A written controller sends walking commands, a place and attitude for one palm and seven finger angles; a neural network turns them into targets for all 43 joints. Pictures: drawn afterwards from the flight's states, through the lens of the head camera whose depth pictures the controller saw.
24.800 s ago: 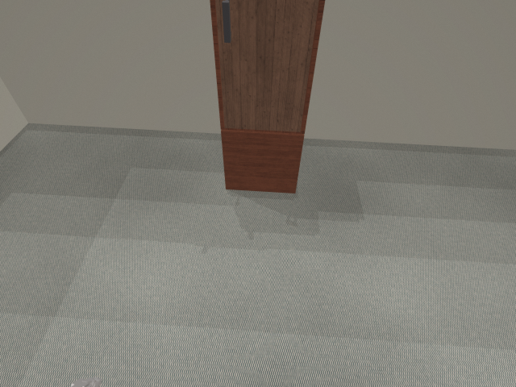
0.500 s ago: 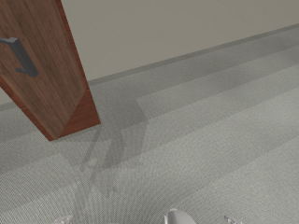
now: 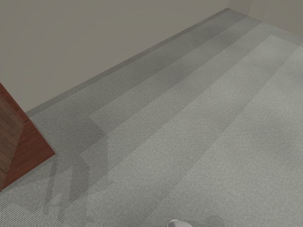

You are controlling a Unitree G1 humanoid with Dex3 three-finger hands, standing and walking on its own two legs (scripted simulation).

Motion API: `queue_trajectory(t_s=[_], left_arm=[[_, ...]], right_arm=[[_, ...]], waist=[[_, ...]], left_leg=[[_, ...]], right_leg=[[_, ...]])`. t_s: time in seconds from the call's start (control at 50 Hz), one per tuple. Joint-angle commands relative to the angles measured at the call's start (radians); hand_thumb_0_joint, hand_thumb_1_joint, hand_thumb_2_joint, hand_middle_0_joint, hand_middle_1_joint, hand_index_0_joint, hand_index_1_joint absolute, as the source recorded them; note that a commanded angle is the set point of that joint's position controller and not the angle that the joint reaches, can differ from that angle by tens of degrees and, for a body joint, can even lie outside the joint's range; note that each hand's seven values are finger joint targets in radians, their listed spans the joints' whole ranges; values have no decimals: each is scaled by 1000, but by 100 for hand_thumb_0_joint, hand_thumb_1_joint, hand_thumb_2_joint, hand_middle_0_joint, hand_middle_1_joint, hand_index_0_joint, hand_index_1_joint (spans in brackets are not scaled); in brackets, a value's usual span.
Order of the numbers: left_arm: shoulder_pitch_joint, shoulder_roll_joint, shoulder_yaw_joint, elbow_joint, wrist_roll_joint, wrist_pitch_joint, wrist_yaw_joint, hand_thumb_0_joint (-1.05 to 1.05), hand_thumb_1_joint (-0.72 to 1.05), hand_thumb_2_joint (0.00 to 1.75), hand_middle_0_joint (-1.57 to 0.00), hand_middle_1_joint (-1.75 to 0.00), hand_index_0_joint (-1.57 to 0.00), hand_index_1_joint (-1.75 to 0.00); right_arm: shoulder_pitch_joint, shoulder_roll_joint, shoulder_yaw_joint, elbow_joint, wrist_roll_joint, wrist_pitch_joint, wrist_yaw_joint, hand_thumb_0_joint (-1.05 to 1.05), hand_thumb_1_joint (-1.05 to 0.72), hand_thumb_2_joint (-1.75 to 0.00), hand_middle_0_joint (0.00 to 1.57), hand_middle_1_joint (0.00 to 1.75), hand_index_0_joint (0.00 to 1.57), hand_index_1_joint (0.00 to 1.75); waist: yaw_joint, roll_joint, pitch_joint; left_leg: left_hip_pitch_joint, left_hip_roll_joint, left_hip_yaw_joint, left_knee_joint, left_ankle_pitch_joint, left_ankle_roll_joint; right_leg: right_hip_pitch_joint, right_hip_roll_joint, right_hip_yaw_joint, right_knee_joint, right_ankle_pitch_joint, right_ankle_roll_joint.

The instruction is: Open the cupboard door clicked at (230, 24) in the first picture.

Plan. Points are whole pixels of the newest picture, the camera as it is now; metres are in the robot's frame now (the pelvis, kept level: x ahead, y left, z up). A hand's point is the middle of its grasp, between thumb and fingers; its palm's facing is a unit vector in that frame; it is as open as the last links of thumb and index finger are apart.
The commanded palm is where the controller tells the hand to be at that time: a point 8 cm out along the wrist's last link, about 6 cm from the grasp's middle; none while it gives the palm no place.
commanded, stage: walk to a spot facing it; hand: left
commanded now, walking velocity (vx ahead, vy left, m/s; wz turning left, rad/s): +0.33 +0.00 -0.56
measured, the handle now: out of the picture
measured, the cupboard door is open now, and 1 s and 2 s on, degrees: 53 53 53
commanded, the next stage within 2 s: turn to face it in 1.42 s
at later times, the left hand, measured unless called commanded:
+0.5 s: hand (134, 178) +0.29 +0.07 -0.17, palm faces -0.24 -0.95 -0.19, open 7.3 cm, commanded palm none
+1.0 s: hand (162, 134) +0.47 -0.03 -0.16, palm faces -0.20 -0.96 -0.21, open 7.3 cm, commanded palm none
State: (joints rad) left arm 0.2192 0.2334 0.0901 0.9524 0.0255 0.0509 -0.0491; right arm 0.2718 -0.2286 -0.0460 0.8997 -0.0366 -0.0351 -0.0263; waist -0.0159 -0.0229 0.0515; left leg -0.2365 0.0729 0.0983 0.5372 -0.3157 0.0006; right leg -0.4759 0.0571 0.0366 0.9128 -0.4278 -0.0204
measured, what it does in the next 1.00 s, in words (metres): walks ahead: right foot, then left foot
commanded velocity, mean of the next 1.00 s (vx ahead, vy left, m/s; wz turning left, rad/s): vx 0.37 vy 0.00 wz -0.17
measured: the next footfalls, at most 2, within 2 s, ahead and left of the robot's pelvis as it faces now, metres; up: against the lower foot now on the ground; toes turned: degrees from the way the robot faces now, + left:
right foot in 0.30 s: +0.19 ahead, -0.19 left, +0.00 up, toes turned -16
left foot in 0.60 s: +0.32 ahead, +0.02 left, +0.00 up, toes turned -7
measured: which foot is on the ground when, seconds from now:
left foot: down 0.00-0.28, up 0.30-0.58, down 0.60-0.86, up 0.88-1.00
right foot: up 0.00-0.28, down 0.30-0.60, up 0.62-0.86, down 0.88-1.00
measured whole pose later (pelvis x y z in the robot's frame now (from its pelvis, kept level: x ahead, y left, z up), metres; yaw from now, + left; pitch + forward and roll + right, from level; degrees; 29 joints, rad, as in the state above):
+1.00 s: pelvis +0.36 -0.19 +0.00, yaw -15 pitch +1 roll +0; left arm 0.20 0.16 0.08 1.02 0.02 -0.07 0.00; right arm 0.33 -0.19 -0.06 1.11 -0.03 0.01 0.01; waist -0.02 0.03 0.06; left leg -0.42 0.14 0.07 1.05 -0.43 -0.03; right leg -0.27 -0.04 -0.15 0.56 -0.30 -0.03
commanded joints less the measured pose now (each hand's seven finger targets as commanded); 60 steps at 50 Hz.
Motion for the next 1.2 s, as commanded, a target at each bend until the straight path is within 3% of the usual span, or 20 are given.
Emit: queue_trajectory(t_s=[0.0,0.16,0.22,0.24,0.26,0.28,0.38,0.52,0.54,0.58,0.6,0.72,0.8,0.82,0.86,0.96,1.08,1.14,1.16,1.18], left_arm=[[-176,42,10,-138,10,-50,-29,0,90,90,-20,-30,-20,-30],[-284,13,-19,-136,1,-44,-34,0,90,90,-20,-30,-20,-30],[-47,74,1,-57,2,-60,-20,0,90,90,-20,-30,-20,-30],[155,170,30,5,7,-75,-7,0,90,90,-20,-30,-20,-30],[296,297,64,36,-4,-80,15,0,90,90,-20,-30,-20,-30],[249,298,59,27,-24,-69,30,0,90,90,-20,-30,-20,-30],[-76,122,10,-48,3,-91,52,0,90,90,-20,-30,-20,-30],[-35,102,17,1,-7,-95,34,0,90,90,-20,-30,-20,-30],[-33,76,10,-3,-10,-95,31,0,90,90,-20,-30,-20,-30],[-77,-6,-15,-51,-13,-106,20,0,90,90,-20,-30,-20,-30],[-149,16,-6,-77,-3,-114,16,0,90,90,-20,-30,-20,-30],[-143,-24,-22,-37,0,-98,-6,0,90,90,-20,-30,-20,-30],[21,16,-6,36,2,-97,-3,0,90,90,-20,-30,-20,-30],[129,66,12,68,4,-101,4,0,90,90,-20,-30,-20,-30],[330,239,51,118,-7,-104,28,0,90,90,-20,-30,-20,-30],[103,53,-3,78,1,-123,54,0,90,90,-20,-30,-20,-30],[157,82,-2,132,-4,-140,47,0,90,90,-20,-30,-20,-30],[135,82,-1,137,-12,-137,51,0,90,90,-20,-30,-20,-30],[120,68,-5,127,-15,-136,48,0,90,90,-20,-30,-20,-30],[127,27,-12,102,-14,-134,44,0,90,90,-20,-30,-20,-30]], right_arm=[[121,-131,-17,1,-3,-33,-10,0,-90,-90,20,30,20,30],[233,-133,-10,74,-13,-32,-3,0,-90,-90,20,30,20,30],[179,-151,-14,73,-2,-22,2,0,-90,-90,20,30,20,30],[140,-119,-8,52,18,-25,12,0,-90,-90,20,30,20,30],[103,-41,3,-6,41,-27,16,0,-90,-90,20,30,20,30],[5,-72,-9,-32,32,-22,14,0,-90,-90,20,30,20,30],[120,-12,-17,60,9,13,26,0,-90,-90,20,30,20,30],[128,8,-21,69,2,-4,37,0,-90,-90,20,30,20,30],[172,-25,-26,88,2,-13,29,0,-90,-90,20,30,20,30],[348,-176,-60,117,-17,-24,10,0,-90,-90,20,30,20,30],[347,-182,-60,116,-17,-23,9,0,-90,-90,20,30,20,30],[178,-87,-31,111,-12,-48,10,0,-90,-90,20,30,20,30],[123,-107,-33,119,-2,-21,19,0,-90,-90,20,30,20,30],[95,-89,-30,110,8,-19,22,0,-90,-90,20,30,20,30],[-27,-16,-10,29,24,-21,35,0,-90,-90,20,30,20,30],[-22,17,-18,86,12,-2,40,0,-90,-90,20,30,20,30],[-95,49,-15,59,15,-8,64,0,-90,-90,20,30,20,30],[-26,3,-18,79,12,-21,52,0,-90,-90,20,30,20,30],[83,-39,-28,115,7,-27,43,0,-90,-90,20,30,20,30],[234,-138,-56,150,-4,-31,30,0,-90,-90,20,30,20,30]], waist=[[-19,189,56],[-47,210,47],[81,147,-58],[175,-24,-161],[212,-297,-263],[194,-118,-133],[-24,-110,-49],[-43,-23,-24],[-64,64,-29],[-142,365,-48],[-143,240,-12],[-36,192,-14],[39,93,-49],[98,22,-69],[198,-309,-92],[28,-127,-2],[42,-79,0],[-19,-45,-35],[-72,24,-76],[-129,207,-174]], left_leg=[[188,270,-181,-343,50,85],[144,270,61,-281,318,71],[43,234,137,43,549,28],[-198,165,184,334,405,-13],[-471,3,141,719,-305,-59],[-541,47,-47,813,-298,-36],[-202,120,-54,501,-90,-43],[70,9,53,17,83,-43],[173,39,5,-59,12,-30],[328,418,-546,-347,-310,159],[280,452,-603,-374,-296,214],[123,237,-58,-305,244,89],[-36,175,0,-172,10,44],[-155,113,62,-18,-17,14],[-500,-10,46,543,-338,-19],[-346,112,-50,473,-69,-36],[-251,36,43,107,70,-26],[-49,-9,87,-46,138,-1],[152,4,59,-68,154,30],[398,194,-216,-98,135,118]], right_leg=[[-342,-125,-29,253,148,27],[-51,-98,-176,-156,158,-2],[361,-26,-214,-309,153,-56],[692,-146,-45,-383,66,-112],[828,-484,503,-582,41,-222],[659,-514,559,-669,55,-261],[120,-324,161,-697,26,-175],[62,-222,100,-626,-110,-133],[1,-182,77,-519,-102,-110],[-267,-25,-109,28,-104,-24],[-325,-88,-27,187,-85,-29],[-78,-156,-105,-108,93,12],[306,-68,-203,-350,217,5],[477,-118,-122,-408,127,-22],[647,-506,504,-740,-177,-207],[310,-392,109,-715,210,-153],[410,-337,-6,-680,364,-129],[399,-296,-81,-526,547,-87],[286,-255,-130,-359,598,-57],[56,-162,-179,-88,408,-5]])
